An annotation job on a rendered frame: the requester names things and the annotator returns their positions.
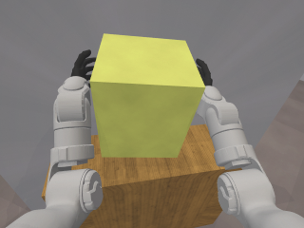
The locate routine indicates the robot right upper arm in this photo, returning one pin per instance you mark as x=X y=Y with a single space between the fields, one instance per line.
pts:
x=248 y=196

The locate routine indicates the carton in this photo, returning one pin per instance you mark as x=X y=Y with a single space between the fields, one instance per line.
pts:
x=145 y=94

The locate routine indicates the left robot forearm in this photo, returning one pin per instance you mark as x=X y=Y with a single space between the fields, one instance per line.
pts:
x=71 y=125

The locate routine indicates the robot left hand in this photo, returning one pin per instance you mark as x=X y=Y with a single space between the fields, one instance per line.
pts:
x=80 y=69

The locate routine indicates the right robot forearm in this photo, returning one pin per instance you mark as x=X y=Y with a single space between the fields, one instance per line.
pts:
x=232 y=150

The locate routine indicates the robot right hand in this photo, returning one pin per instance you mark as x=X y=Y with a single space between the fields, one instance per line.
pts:
x=204 y=72

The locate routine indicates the robot left upper arm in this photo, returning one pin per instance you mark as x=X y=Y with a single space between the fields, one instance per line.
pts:
x=71 y=196

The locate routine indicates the pedestal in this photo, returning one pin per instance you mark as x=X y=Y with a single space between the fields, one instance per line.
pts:
x=142 y=192

